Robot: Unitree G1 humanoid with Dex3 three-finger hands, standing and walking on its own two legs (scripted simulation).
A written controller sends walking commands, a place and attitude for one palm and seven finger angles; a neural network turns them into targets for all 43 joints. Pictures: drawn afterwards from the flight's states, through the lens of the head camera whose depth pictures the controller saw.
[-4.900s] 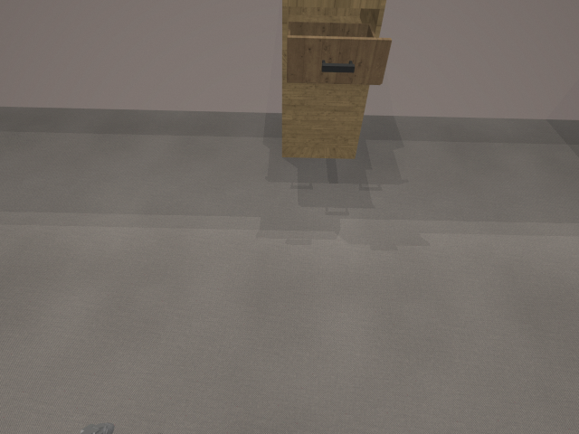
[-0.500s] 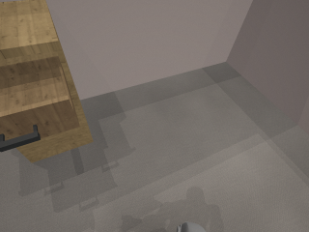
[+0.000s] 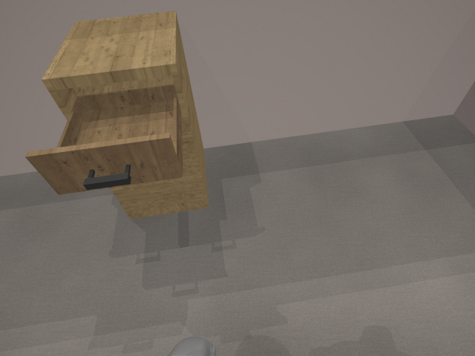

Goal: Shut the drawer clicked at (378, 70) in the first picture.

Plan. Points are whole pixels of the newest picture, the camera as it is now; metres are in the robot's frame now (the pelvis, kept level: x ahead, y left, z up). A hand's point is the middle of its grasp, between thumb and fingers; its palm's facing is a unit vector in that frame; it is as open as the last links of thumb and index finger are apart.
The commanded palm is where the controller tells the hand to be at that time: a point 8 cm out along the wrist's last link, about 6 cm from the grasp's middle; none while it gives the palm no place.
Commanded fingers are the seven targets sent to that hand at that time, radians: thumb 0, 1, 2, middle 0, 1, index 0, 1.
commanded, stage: turn to face it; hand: left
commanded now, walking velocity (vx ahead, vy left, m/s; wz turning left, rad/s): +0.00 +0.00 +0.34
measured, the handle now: (108, 175) +0.56 +0.38 -0.09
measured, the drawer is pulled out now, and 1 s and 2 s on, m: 0.30 0.30 0.30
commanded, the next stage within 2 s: take the last steps up to it in 0.20 s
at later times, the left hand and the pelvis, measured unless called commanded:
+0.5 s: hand out of the picture -0.03 +0.25 -0.17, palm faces +0.21 -0.95 -0.24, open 7.4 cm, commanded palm none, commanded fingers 0.00 0.90 0.90 -0.20 -0.30 -0.20 -0.30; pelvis -0.02 +0.04 +0.00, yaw +9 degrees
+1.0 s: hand out of the picture -0.04 +0.18 -0.16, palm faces +0.35 -0.93 -0.14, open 7.4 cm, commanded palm none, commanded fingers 0.00 0.90 0.90 -0.20 -0.30 -0.20 -0.30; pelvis +0.08 +0.07 +0.00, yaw +14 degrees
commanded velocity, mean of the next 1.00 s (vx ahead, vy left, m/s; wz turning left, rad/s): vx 0.22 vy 0.03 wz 0.14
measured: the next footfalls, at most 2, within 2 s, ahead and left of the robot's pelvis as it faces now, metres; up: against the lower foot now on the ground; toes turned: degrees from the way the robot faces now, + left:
left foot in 0.24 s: +0.00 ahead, +0.15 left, +0.00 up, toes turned +11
right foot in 0.60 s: +0.06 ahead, -0.07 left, +0.00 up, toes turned +5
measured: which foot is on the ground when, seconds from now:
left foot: up 0.00-0.22, down 0.24-0.62, up 0.64-1.00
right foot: down 0.00-0.24, up 0.26-0.58, down 0.60-1.00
